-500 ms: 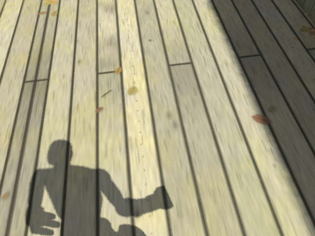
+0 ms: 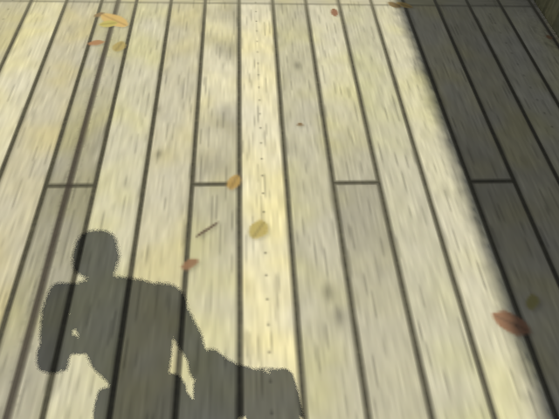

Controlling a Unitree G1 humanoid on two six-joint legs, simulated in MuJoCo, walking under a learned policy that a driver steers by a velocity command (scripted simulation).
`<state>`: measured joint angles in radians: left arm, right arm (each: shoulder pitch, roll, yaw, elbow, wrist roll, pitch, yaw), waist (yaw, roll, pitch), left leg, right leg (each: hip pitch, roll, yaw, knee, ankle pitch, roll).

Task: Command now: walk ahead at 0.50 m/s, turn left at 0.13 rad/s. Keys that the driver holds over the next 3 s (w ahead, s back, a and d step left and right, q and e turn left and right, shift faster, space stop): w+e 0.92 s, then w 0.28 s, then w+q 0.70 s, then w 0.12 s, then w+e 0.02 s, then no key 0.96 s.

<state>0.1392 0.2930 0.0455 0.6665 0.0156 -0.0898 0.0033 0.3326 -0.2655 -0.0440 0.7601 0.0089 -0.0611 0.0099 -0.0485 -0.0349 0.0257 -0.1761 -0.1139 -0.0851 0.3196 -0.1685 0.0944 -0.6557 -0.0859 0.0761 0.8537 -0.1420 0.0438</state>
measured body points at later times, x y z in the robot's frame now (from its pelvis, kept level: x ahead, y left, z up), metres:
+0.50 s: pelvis +0.29 -0.07 +0.00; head +0.32 -0.09 +0.45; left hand +0.42 +0.19 -0.11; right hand +0.41 -0.36 -0.10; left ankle +0.39 +0.09 -0.68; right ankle +0.29 -0.14 -0.75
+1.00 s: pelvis +0.56 -0.09 +0.00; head +0.58 -0.09 +0.45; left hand +0.83 +0.08 -0.10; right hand +0.48 -0.37 -0.11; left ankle +0.59 +0.02 -0.75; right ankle +0.55 -0.26 -0.67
